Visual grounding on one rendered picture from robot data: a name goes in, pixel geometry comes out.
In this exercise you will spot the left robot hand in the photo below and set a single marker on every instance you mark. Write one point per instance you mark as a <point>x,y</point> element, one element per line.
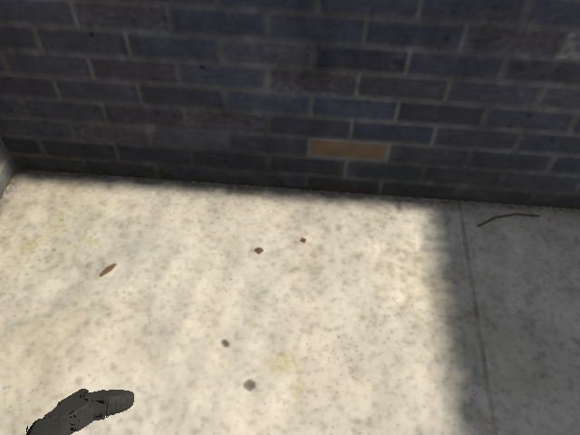
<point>80,409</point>

